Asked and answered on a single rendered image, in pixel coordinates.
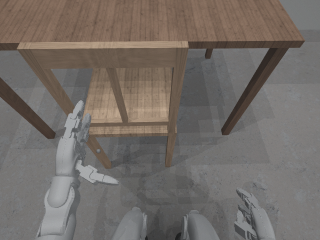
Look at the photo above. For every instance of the left robot thigh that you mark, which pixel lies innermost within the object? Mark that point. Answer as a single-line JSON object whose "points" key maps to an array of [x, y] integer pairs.
{"points": [[133, 226]]}

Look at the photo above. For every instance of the left robot hand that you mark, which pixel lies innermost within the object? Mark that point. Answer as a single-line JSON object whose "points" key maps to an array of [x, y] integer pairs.
{"points": [[71, 147]]}

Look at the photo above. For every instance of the right robot thigh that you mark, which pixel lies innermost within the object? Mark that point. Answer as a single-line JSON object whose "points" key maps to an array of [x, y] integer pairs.
{"points": [[197, 227]]}

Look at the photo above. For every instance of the right robot hand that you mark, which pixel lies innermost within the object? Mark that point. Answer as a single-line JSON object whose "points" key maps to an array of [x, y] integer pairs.
{"points": [[258, 225]]}

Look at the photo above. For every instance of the table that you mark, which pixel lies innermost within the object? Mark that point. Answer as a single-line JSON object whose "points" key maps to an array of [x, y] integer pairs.
{"points": [[205, 24]]}

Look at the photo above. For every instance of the robot thigh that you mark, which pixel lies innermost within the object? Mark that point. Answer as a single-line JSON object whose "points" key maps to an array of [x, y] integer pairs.
{"points": [[197, 227], [133, 226]]}

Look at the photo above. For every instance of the robot left forearm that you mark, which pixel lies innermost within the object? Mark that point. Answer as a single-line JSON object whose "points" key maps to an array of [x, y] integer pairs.
{"points": [[60, 206]]}

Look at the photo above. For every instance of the chair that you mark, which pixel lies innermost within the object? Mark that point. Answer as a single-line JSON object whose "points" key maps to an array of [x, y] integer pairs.
{"points": [[133, 91]]}

